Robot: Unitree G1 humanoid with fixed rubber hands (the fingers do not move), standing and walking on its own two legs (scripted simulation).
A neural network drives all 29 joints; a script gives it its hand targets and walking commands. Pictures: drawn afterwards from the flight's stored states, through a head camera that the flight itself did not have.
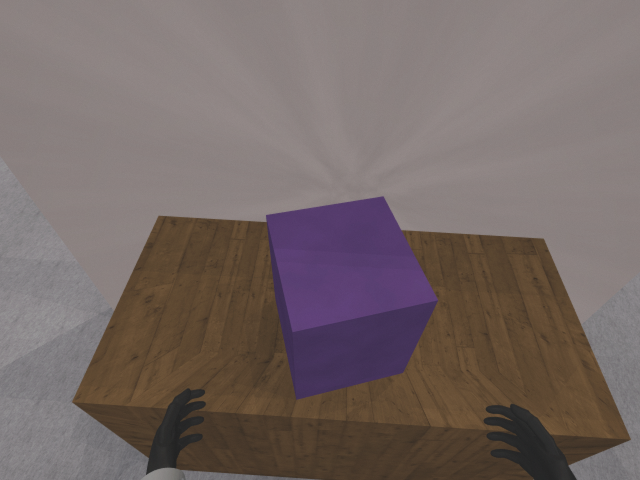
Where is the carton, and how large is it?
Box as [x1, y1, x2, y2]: [266, 196, 437, 399]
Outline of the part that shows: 383,196 266,215 275,299 296,399 402,372 437,301 431,287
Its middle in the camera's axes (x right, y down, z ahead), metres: +0.03 +0.11 +0.66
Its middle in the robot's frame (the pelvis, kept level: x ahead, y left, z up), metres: +0.41 +0.02 -0.09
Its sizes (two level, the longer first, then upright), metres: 0.210 0.200 0.250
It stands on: a pedestal, 0.56 m high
